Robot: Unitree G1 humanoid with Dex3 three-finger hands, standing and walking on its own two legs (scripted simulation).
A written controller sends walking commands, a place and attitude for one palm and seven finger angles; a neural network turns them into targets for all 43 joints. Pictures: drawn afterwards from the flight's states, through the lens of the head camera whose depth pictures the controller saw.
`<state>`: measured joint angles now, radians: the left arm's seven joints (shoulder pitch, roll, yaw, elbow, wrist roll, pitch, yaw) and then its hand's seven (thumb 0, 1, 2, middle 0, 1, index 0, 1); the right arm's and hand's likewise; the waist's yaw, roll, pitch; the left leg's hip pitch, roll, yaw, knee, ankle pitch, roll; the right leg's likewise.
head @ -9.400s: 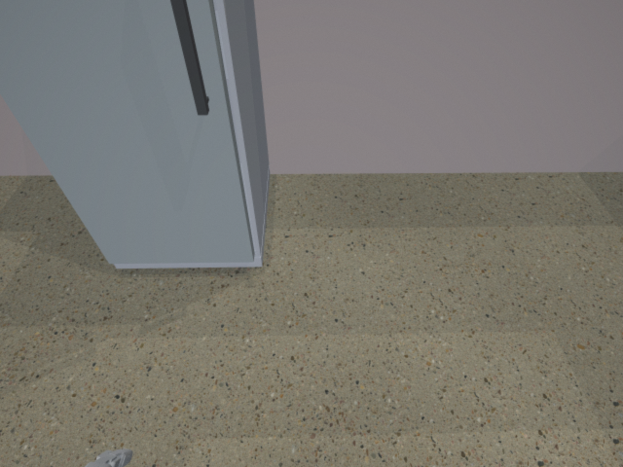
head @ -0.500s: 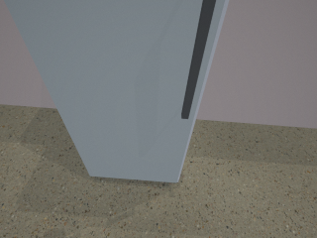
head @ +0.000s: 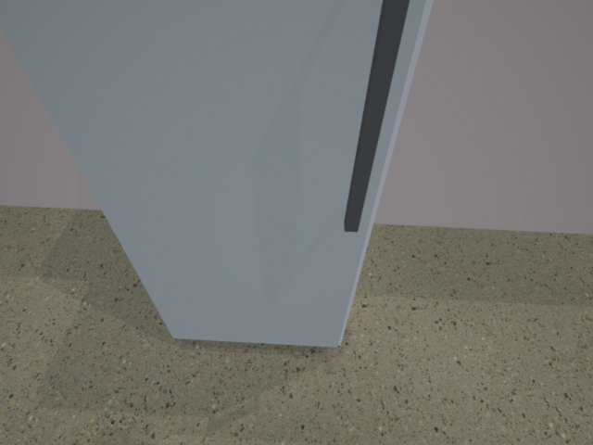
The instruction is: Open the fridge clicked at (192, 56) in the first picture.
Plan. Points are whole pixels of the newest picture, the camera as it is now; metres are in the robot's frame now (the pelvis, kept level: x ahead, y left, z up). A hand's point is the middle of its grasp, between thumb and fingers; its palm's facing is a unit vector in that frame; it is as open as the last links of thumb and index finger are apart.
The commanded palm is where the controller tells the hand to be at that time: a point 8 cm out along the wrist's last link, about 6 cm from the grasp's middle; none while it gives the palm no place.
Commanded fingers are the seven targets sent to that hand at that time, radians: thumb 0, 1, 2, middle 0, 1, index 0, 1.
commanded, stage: look again from close up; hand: right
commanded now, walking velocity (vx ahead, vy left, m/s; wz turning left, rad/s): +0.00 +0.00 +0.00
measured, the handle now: (373, 97) +0.51 -0.07 +0.23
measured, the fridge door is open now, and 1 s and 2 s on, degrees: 0 0 0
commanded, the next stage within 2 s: raise the hand to about handle height in 1.32 s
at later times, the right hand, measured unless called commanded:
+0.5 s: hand out of the picture +0.02 -0.16 -0.17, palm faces +0.01 +0.98 -0.20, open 7.3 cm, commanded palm none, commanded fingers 0.00 -0.90 -0.90 0.20 0.30 0.20 0.30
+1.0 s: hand out of the picture +0.02 -0.15 -0.17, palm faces +0.01 +0.98 -0.20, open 7.3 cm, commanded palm none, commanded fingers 0.00 -0.90 -0.90 0.20 0.30 0.20 0.30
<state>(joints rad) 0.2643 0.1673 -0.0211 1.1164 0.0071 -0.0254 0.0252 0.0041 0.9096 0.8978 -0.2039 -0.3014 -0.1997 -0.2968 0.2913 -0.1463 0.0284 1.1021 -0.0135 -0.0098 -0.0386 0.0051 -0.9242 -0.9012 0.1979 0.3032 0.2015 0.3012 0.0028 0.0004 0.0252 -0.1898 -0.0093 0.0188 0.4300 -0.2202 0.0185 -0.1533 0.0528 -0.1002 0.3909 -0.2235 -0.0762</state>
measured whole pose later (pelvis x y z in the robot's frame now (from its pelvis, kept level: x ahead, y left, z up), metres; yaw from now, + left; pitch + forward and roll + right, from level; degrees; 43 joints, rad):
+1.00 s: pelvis +0.02 +0.03 +0.00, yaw +0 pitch -1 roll +0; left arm 0.26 0.17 -0.02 1.14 0.01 -0.03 0.03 0.00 0.90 0.90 -0.20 -0.30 -0.20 -0.30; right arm 0.28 -0.16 0.02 1.10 -0.01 -0.02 -0.04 0.00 -0.91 -0.90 0.20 0.30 0.20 0.30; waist 0.00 0.01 0.03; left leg -0.14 -0.04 0.04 0.40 -0.23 0.06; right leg -0.11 0.02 -0.08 0.37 -0.24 -0.03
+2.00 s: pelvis -0.02 +0.04 -0.06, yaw -5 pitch +6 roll +2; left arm 0.19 0.25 -0.03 0.53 -0.03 -0.23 0.06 0.01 0.90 0.90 -0.20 -0.30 -0.20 -0.30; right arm 0.41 -0.25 -0.17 0.00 0.28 -0.41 0.32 0.01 -0.42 -0.70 0.23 0.61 0.23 0.61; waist -0.04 -0.01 -0.08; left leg -0.60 -0.04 0.15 0.90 -0.43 0.08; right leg -0.64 0.00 0.02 0.97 -0.44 -0.02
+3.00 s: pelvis -0.02 +0.01 -0.01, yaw -4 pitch -3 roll +1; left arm 0.23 0.26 -0.11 0.61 -0.07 -0.23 0.10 0.01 0.90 0.90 -0.21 -0.30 -0.20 -0.30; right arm -0.09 -0.48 -0.44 0.15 0.33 0.10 0.49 -0.02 0.49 -0.30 0.30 1.20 0.30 1.20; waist -0.06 -0.04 0.00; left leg -0.20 -0.02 0.10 0.49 -0.24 0.03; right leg -0.23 0.04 -0.02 0.55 -0.27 -0.07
